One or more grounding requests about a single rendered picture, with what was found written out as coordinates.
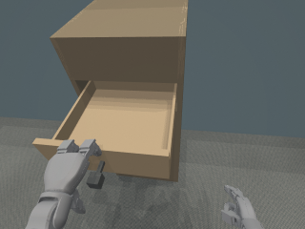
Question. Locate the robot right forearm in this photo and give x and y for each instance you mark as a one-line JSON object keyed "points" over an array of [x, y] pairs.
{"points": [[250, 223]]}

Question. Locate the robot left hand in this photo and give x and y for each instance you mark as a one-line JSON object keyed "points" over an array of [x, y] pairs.
{"points": [[67, 167]]}

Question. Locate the drawer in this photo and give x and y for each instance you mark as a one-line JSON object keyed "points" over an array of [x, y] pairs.
{"points": [[131, 122]]}

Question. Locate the cabinet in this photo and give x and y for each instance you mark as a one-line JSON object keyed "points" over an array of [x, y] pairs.
{"points": [[128, 41]]}

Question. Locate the robot left forearm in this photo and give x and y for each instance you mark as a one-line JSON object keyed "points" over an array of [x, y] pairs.
{"points": [[51, 211]]}

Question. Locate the handle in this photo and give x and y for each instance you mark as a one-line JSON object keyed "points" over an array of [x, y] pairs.
{"points": [[96, 179]]}

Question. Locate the robot right hand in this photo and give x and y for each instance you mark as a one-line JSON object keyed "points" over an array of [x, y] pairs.
{"points": [[242, 209]]}

